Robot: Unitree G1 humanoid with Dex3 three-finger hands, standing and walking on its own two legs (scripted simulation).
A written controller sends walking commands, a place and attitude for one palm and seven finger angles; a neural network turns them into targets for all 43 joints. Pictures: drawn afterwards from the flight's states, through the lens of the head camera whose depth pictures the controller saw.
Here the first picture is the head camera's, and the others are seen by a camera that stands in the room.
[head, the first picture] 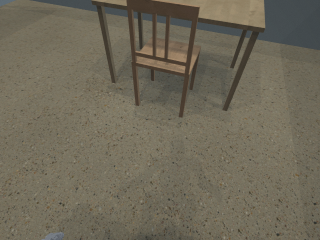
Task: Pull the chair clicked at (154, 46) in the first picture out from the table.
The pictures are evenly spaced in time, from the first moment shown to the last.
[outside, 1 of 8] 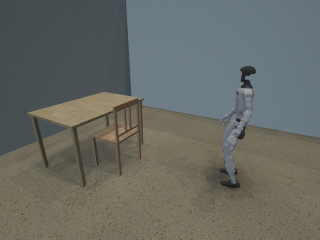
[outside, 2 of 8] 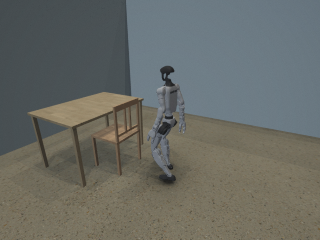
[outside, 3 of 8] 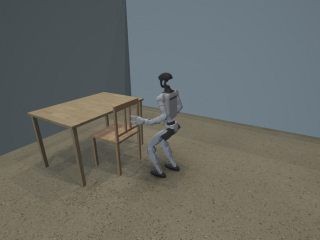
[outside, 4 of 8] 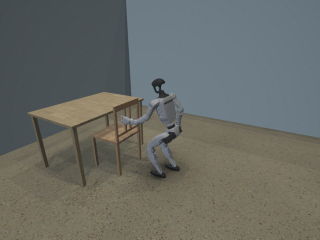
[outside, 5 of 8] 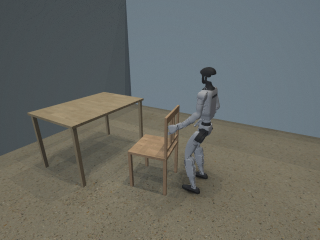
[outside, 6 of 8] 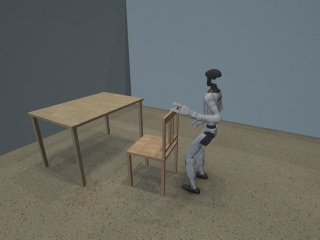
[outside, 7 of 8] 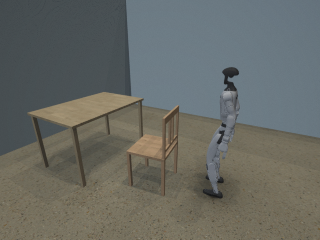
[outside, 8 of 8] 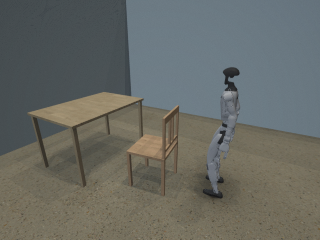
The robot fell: no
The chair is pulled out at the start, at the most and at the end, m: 0.00 0.60 0.60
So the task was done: yes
